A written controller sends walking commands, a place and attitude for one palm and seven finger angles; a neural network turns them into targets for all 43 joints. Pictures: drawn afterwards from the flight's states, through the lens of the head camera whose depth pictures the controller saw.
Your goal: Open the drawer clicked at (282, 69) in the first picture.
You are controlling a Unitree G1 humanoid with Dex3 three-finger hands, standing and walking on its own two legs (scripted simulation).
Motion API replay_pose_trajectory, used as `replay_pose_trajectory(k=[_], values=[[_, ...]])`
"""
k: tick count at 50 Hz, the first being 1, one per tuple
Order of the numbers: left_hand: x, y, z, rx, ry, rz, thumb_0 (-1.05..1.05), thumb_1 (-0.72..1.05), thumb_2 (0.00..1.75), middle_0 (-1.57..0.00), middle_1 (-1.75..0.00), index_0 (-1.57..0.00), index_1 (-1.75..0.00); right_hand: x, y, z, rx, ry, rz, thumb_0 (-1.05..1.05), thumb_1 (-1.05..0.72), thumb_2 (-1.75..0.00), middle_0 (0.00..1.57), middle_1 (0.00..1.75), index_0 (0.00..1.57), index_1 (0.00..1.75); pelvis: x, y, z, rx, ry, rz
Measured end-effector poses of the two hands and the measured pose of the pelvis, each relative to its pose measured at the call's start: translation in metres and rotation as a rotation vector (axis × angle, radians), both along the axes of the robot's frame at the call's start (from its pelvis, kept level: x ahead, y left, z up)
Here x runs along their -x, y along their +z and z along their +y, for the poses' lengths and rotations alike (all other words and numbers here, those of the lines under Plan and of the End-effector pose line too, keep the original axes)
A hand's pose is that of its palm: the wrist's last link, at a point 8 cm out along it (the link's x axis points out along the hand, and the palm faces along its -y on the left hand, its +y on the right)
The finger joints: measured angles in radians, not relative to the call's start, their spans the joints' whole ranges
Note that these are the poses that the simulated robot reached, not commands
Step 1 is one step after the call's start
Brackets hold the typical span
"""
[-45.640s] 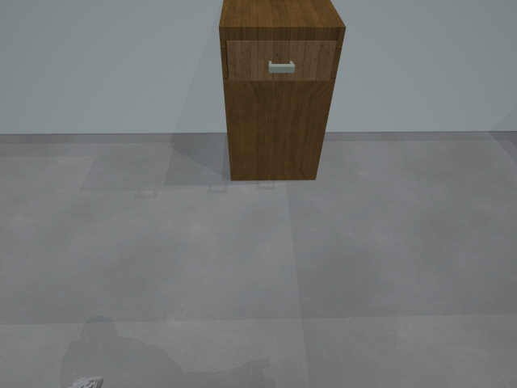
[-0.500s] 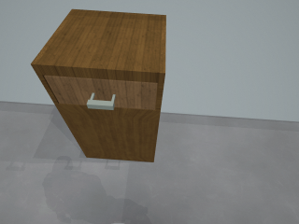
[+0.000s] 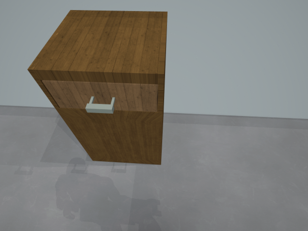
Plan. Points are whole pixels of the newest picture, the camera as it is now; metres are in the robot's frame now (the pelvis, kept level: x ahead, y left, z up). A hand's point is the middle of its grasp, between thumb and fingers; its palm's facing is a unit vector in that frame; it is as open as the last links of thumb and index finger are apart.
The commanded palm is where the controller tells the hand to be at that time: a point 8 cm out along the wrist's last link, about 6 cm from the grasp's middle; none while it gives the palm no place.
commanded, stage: come to a stop and stand still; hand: left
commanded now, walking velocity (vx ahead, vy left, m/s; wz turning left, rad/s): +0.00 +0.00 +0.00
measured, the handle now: (101, 103) +0.55 +0.25 -0.09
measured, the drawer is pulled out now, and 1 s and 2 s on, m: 0.00 0.00 0.00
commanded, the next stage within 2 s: look again from close up in 1.56 s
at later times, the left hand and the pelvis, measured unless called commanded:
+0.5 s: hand out of the picture -0.02 +0.20 -0.16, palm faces -0.02 -0.97 -0.25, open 7.4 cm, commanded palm none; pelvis -0.04 +0.01 +0.00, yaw -2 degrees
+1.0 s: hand out of the picture -0.05 +0.14 -0.17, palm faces +0.01 -0.99 -0.15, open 7.4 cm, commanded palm none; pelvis -0.03 -0.01 +0.00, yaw -2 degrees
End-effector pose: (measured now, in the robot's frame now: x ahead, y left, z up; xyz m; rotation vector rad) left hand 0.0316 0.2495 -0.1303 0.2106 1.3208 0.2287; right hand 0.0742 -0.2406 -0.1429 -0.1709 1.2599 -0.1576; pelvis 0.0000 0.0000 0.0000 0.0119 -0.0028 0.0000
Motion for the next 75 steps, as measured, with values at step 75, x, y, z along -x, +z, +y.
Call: replay_pose_trajectory(k=[75], values=[[0.052,-0.008,-0.062,0.097,-0.002,0.090,0.01,0.91,0.89,-0.20,-0.30,-0.20,-0.30,0.104,-0.009,0.014,-0.083,-0.044,0.168,0.00,-0.90,-0.90,0.20,0.30,0.19,0.30,0.004,0.002,-0.024,-0.004,-0.027,0.004]])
